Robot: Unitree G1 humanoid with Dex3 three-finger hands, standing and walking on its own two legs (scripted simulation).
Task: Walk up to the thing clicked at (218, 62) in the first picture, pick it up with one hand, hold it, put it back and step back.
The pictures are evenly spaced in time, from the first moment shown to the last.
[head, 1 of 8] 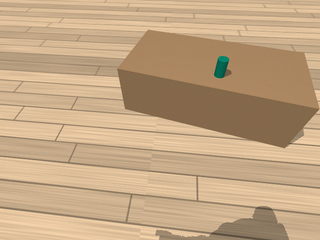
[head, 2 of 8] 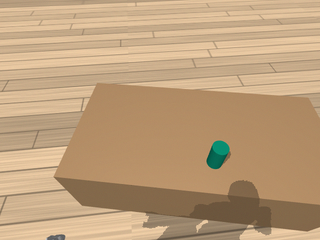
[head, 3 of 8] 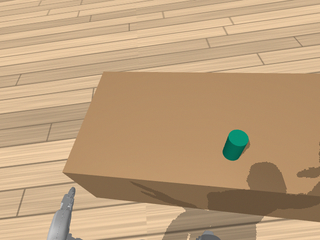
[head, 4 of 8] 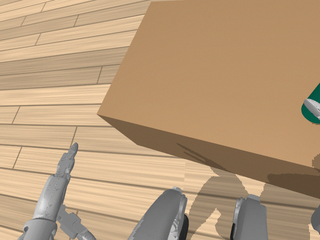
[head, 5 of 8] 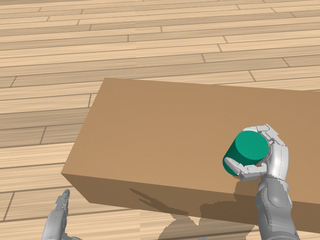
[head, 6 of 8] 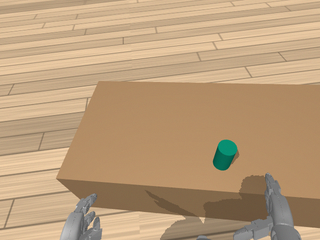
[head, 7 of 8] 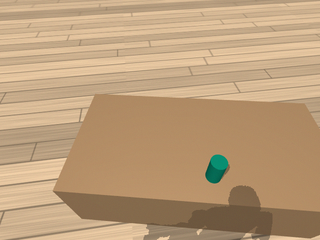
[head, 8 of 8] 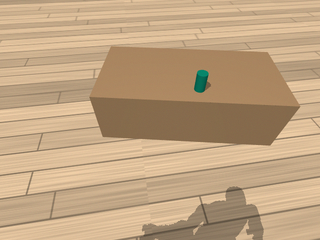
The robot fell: no
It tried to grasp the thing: yes
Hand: right
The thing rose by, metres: 0.29
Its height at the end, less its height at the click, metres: +0.00
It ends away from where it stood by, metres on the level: 0.03
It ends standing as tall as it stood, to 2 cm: yes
